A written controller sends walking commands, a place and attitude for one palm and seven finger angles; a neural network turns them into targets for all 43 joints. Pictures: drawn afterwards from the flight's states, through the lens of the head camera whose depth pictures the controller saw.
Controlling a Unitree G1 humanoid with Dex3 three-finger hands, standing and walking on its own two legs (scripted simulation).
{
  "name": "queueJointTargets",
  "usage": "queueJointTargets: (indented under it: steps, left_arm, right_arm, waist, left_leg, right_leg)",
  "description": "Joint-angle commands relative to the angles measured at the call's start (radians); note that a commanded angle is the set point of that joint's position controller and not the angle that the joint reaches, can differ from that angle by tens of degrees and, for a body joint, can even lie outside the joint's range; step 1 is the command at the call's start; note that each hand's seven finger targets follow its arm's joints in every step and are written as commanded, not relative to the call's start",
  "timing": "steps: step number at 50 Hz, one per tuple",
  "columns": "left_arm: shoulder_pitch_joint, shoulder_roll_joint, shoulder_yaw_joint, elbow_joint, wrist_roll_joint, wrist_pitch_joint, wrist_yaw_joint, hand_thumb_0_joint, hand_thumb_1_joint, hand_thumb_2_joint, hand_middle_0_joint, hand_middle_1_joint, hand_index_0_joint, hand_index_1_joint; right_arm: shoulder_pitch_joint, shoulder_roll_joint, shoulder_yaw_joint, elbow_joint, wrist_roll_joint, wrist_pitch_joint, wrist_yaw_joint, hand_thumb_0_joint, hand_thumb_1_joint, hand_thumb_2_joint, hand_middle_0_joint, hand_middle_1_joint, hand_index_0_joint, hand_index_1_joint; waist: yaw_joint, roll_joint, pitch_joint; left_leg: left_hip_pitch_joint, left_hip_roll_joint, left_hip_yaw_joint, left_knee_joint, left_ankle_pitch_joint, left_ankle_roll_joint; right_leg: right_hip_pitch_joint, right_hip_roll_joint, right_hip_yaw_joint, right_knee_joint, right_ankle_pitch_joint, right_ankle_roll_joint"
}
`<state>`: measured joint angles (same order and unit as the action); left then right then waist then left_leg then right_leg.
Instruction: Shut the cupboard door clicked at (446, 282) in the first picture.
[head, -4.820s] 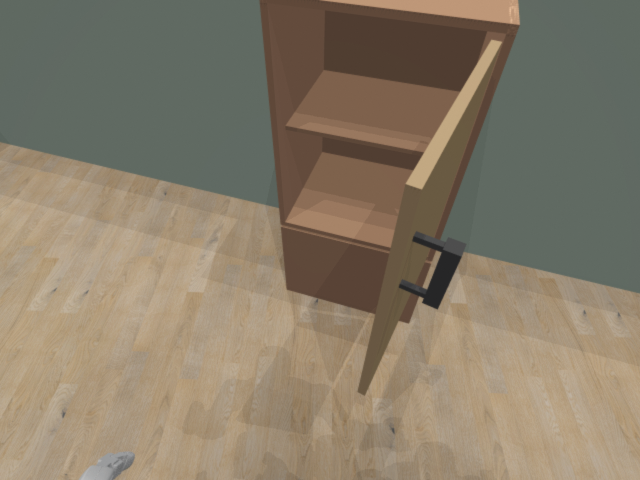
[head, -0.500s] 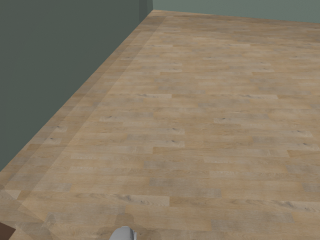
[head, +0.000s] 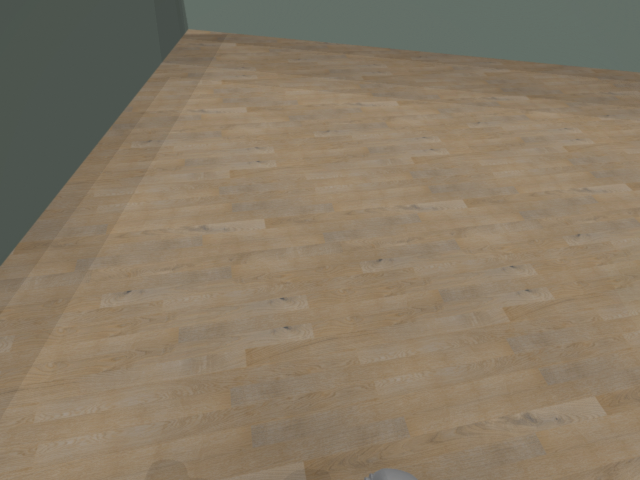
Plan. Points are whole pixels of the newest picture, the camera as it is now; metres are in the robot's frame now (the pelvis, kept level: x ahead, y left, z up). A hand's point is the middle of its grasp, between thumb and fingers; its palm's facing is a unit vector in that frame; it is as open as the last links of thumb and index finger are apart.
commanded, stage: walk around to get in front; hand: left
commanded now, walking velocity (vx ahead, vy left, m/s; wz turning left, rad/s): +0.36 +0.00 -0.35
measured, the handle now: out of the picture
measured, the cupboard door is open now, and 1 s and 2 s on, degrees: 80 80 80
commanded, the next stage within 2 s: walk to a spot facing it in 1.82 s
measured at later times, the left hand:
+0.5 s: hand (284, 353) +0.35 +0.08 -0.16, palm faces -0.10 -0.98 -0.17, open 7.1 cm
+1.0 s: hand (257, 331) +0.40 +0.14 -0.19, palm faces -0.12 -0.99 -0.10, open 7.4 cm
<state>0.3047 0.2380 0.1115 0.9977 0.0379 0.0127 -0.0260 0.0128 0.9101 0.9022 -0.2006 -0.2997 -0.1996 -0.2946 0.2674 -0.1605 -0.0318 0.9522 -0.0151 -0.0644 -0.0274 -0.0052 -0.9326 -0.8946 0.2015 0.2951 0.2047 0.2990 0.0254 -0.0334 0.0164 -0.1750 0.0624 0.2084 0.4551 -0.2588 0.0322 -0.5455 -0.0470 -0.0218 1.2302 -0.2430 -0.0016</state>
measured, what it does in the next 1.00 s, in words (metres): walks ahead: right foot, then left foot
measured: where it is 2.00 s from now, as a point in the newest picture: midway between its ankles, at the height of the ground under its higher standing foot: (362, 328)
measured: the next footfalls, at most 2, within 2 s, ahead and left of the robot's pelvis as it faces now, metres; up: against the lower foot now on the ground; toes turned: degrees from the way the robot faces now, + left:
right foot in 0.34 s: +0.28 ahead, -0.15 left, +0.00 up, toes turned -16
left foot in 0.84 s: +0.52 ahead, +0.04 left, +0.00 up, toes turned +1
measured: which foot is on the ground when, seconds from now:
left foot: down 0.00-0.34, up 0.36-0.82, down 0.84-1.00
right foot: up 0.00-0.32, down 0.34-0.86, up 0.88-1.00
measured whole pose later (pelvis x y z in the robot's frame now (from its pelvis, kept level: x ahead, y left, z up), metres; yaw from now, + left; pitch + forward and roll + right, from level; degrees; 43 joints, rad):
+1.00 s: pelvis +0.42 -0.02 -0.01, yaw -12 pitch -3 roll -2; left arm 0.38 0.15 0.06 1.13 0.03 -0.01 -0.01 0.01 0.91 0.90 -0.20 -0.30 -0.20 -0.30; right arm 0.23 -0.15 -0.04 1.00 -0.02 -0.07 -0.02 0.00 -0.93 -0.89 0.20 0.29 0.20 0.30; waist 0.02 -0.03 0.04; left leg -0.25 0.08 0.21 0.53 -0.23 0.06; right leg -0.41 -0.06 -0.06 1.20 -0.35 -0.02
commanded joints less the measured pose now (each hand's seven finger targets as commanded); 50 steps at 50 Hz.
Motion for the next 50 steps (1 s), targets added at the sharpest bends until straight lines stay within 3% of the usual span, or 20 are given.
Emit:
queueJointTargets:
  steps: [1,6,11,13,15,16,17,18,19,21,25,31,38,40,41,42,43,44,47,50]
  left_arm:
    - [0.0,-0.032,-0.004,-0.059,0.0,-0.001,-0.016,0.0,0.9,0.9,-0.2,-0.3,-0.2,-0.3]
    - [-0.167,-0.038,-0.024,-0.105,0.001,-0.006,-0.023,0.0,0.9,0.9,-0.2,-0.3,-0.2,-0.3]
    - [-0.305,-0.051,-0.042,-0.131,-0.006,-0.025,-0.02,0.0,0.9,0.9,-0.2,-0.3,-0.2,-0.3]
    - [-0.254,-0.036,-0.041,-0.112,-0.007,-0.036,-0.014,0.0,0.9,0.9,-0.2,-0.3,-0.2,-0.3]
    - [-0.039,0.002,-0.03,-0.04,-0.001,-0.054,-0.004,0.0,0.9,0.9,-0.2,-0.3,-0.2,-0.3]
    - [0.095,0.077,-0.01,0.008,0.005,-0.068,0.005,0.0,0.9,0.9,-0.2,-0.3,-0.2,-0.3]
    - [0.225,0.19,0.02,0.037,-0.002,-0.078,0.022,0.0,0.9,0.9,-0.2,-0.3,-0.2,-0.3]
    - [0.234,0.239,0.023,0.049,-0.028,-0.073,0.027,0.0,0.9,0.9,-0.2,-0.3,-0.2,-0.3]
    - [0.162,0.208,0.019,0.036,-0.031,-0.069,0.034,0.0,0.9,0.9,-0.2,-0.3,-0.2,-0.3]
    - [0.04,0.117,-0.01,0.014,-0.03,-0.074,0.038,0.0,0.9,0.9,-0.2,-0.3,-0.2,-0.3]
    - [-0.04,0.026,-0.037,0.022,-0.015,-0.09,0.041,0.0,0.9,0.9,-0.2,-0.3,-0.2,-0.3]
    - [0.002,0.02,-0.036,0.022,-0.016,-0.101,0.036,0.0,0.9,0.9,-0.2,-0.3,-0.2,-0.3]
    - [0.11,0.072,-0.033,0.061,-0.011,-0.098,0.042,0.0,0.9,0.9,-0.2,-0.3,-0.2,-0.3]
    - [0.101,0.08,-0.031,0.066,-0.014,-0.097,0.041,0.0,0.9,0.9,-0.2,-0.3,-0.2,-0.3]
    - [0.088,0.073,-0.032,0.062,-0.019,-0.096,0.039,0.0,0.9,0.9,-0.2,-0.3,-0.2,-0.3]
    - [0.102,0.026,-0.035,0.047,-0.027,-0.094,0.031,0.0,0.9,0.9,-0.2,-0.3,-0.2,-0.3]
    - [0.101,-0.012,-0.049,0.02,-0.032,-0.094,0.022,0.0,0.9,0.9,-0.2,-0.3,-0.2,-0.3]
    - [0.055,0.03,-0.043,0.011,-0.024,-0.084,0.027,0.0,0.9,0.9,-0.2,-0.3,-0.2,-0.3]
    - [0.007,-0.015,-0.035,0.04,-0.009,-0.066,0.01,0.0,0.9,0.9,-0.2,-0.3,-0.2,-0.3]
    - [0.092,-0.068,-0.036,0.071,-0.005,-0.034,0.01,0.0,0.9,0.9,-0.2,-0.3,-0.2,-0.3]
  right_arm:
    - [0.092,-0.102,-0.027,-0.003,-0.006,-0.032,-0.005,0.0,-0.9,-0.9,0.2,0.3,0.2,0.3]
    - [0.187,-0.117,-0.025,0.055,-0.011,-0.033,-0.001,0.0,-0.9,-0.9,0.2,0.3,0.2,0.3]
    - [0.277,-0.13,-0.023,0.108,-0.023,-0.02,0.004,0.0,-0.9,-0.9,0.2,0.3,0.2,0.3]
    - [0.275,-0.15,-0.025,0.117,-0.021,-0.015,0.004,0.0,-0.9,-0.9,0.2,0.3,0.2,0.3]
    - [0.242,-0.167,-0.027,0.115,-0.013,-0.01,0.007,0.0,-0.9,-0.9,0.2,0.3,0.2,0.3]
    - [0.236,-0.144,-0.025,0.105,-0.001,-0.012,0.016,0.0,-0.9,-0.9,0.2,0.3,0.2,0.3]
    - [0.262,-0.086,-0.014,0.074,0.01,-0.019,0.018,0.0,-0.9,-0.9,0.2,0.3,0.2,0.3]
    - [0.203,-0.094,-0.017,0.046,0.014,-0.018,0.012,0.0,-0.9,-0.9,0.2,0.3,0.2,0.3]
    - [0.158,-0.108,-0.025,0.046,0.014,-0.014,0.012,0.0,-0.9,-0.9,0.2,0.3,0.2,0.3]
    - [0.088,-0.071,-0.025,0.051,0.002,-0.002,0.013,0.0,-0.9,-0.9,0.2,0.3,0.2,0.3]
    - [0.199,0.0,-0.024,0.095,-0.014,0.04,0.019,0.0,-0.9,-0.9,0.2,0.3,0.2,0.3]
    - [0.023,-0.026,-0.032,0.016,-0.016,0.037,0.046,0.0,-0.9,-0.9,0.2,0.3,0.2,0.3]
    - [-0.151,-0.059,-0.027,-0.047,-0.012,0.012,0.059,0.0,-0.9,-0.9,0.2,0.3,0.2,0.3]
    - [-0.051,-0.083,-0.034,-0.015,-0.015,0.001,0.048,0.0,-0.9,-0.9,0.2,0.3,0.2,0.3]
    - [0.081,-0.111,-0.042,0.031,-0.019,-0.005,0.039,0.0,-0.9,-0.9,0.2,0.3,0.2,0.3]
    - [0.233,-0.209,-0.068,0.071,-0.032,-0.013,0.026,0.0,-0.9,-0.9,0.2,0.3,0.2,0.3]
    - [0.314,-0.297,-0.082,0.093,-0.025,-0.008,0.019,0.0,-0.9,-0.9,0.2,0.3,0.2,0.3]
    - [0.275,-0.274,-0.073,0.085,-0.013,0.006,0.013,0.0,-0.9,-0.9,0.2,0.3,0.2,0.3]
    - [0.084,-0.135,-0.037,0.044,-0.011,-0.007,0.007,0.0,-0.9,-0.9,0.2,0.3,0.2,0.3]
    - [0.062,-0.094,-0.029,0.059,-0.005,-0.021,0.001,0.0,-0.9,-0.9,0.2,0.3,0.2,0.3]
  waist:
    - [-0.006,0.122,0.079]
    - [-0.046,0.122,0.11]
    - [-0.094,0.148,0.124]
    - [-0.063,0.163,0.076]
    - [0.04,0.144,-0.056]
    - [0.1,0.063,-0.164]
    - [0.132,-0.155,-0.322]
    - [0.119,-0.148,-0.336]
    - [0.1,-0.059,-0.256]
    - [0.047,0.031,-0.055]
    - [-0.067,-0.015,0.035]
    - [-0.037,-0.111,0.085]
    - [0.014,-0.054,0.098]
    - [-0.043,0.007,0.048]
    - [-0.1,0.057,-0.016]
    - [-0.152,0.248,-0.117]
    - [-0.155,0.444,-0.15]
    - [-0.152,0.332,-0.114]
    - [-0.071,0.137,0.082]
    - [-0.013,0.145,0.078]
  left_leg:
    - [0.011,0.263,-0.155,-0.295,0.078,0.045]
    - [0.14,0.268,-0.083,-0.272,0.256,0.08]
    - [0.196,0.28,-0.011,-0.202,0.483,0.077]
    - [0.221,0.285,0.026,-0.098,0.726,0.067]
    - [0.184,0.243,0.073,0.167,0.851,0.019]
    - [-0.023,0.217,0.084,0.382,0.648,-0.019]
    - [-0.316,0.065,0.085,0.688,-0.078,-0.072]
    - [-0.441,0.018,-0.051,0.883,-0.347,-0.064]
    - [-0.45,0.067,-0.127,0.934,-0.257,-0.047]
    - [-0.453,0.124,-0.164,0.879,-0.135,-0.054]
    - [-0.316,0.129,-0.136,0.688,-0.048,-0.07]
    - [-0.385,0.125,-0.123,0.435,0.1,-0.084]
    - [-0.353,0.07,-0.072,0.199,0.033,-0.051]
    - [-0.158,0.02,-0.03,0.104,0.03,-0.034]
    - [0.047,0.008,-0.043,0.039,0.069,-0.016]
    - [0.269,0.191,-0.288,-0.036,0.025,0.044]
    - [0.388,0.41,-0.584,-0.173,0.031,0.124]
    - [0.322,0.428,-0.599,-0.206,-0.114,0.142]
    - [0.009,0.335,-0.404,-0.288,-0.18,0.077]
    - [-0.079,0.266,-0.233,-0.313,-0.107,0.043]
  right_leg:
    - [-0.158,-0.061,0.039,-0.022,0.112,0.024]
    - [-0.207,-0.074,-0.025,-0.264,0.137,0.029]
    - [-0.076,-0.024,-0.108,-0.535,0.064,-0.012]
    - [0.049,0.028,-0.145,-0.591,0.007,-0.043]
    - [0.345,0.083,-0.181,-0.71,0.073,-0.07]
    - [0.645,-0.022,-0.058,-0.719,0.136,-0.108]
    - [0.936,-0.309,0.363,-0.754,0.247,-0.225]
    - [0.957,-0.409,0.526,-0.851,0.373,-0.296]
    - [0.842,-0.397,0.458,-0.886,0.302,-0.298]
    - [0.549,-0.327,0.316,-0.934,0.284,-0.229]
    - [0.254,-0.21,0.089,-1.024,0.175,-0.166]
    - [0.286,-0.176,0.073,-1.069,0.039,-0.168]
    - [0.483,-0.219,0.108,-0.984,0.238,-0.159]
    - [0.453,-0.196,0.068,-0.826,0.398,-0.138]
    - [0.376,-0.142,0.013,-0.645,0.447,-0.107]
    - [0.201,-0.041,-0.062,-0.373,0.245,-0.051]
    - [-0.031,0.068,-0.092,-0.086,-0.291,-0.018]
    - [-0.07,0.021,0.01,0.012,-0.309,-0.033]
    - [-0.061,-0.068,0.028,0.033,-0.095,-0.022]
    - [-0.004,-0.07,0.012,-0.002,0.009,0.003]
